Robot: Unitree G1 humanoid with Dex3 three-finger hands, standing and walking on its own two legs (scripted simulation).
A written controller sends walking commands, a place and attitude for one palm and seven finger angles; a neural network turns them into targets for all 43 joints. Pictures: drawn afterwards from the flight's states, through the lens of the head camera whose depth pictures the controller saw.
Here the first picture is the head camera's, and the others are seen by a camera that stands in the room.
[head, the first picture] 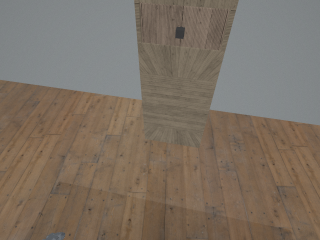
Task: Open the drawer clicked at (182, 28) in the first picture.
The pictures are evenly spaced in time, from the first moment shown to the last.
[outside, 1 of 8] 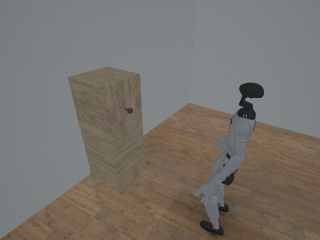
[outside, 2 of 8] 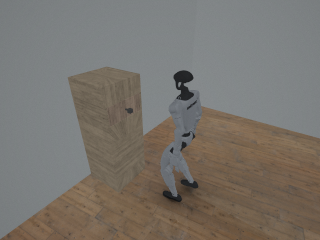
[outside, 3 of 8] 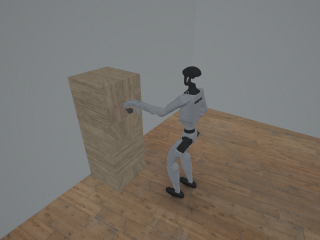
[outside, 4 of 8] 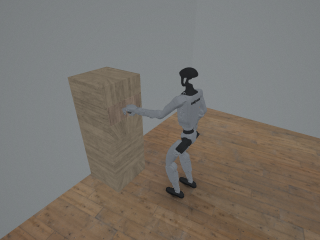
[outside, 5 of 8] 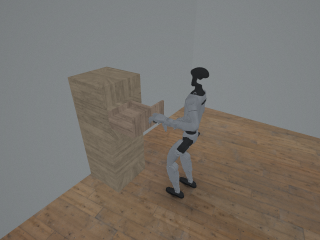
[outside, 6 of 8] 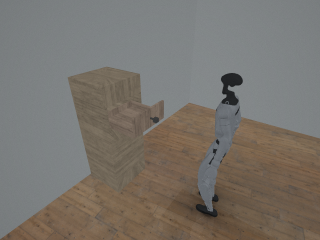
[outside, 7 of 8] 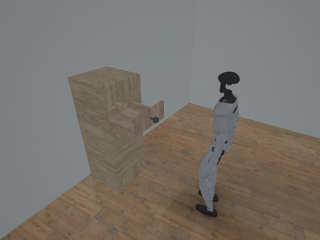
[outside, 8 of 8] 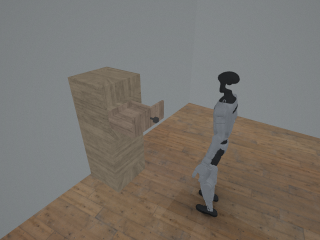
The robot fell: no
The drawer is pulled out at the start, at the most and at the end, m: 0.00 0.29 0.29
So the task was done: yes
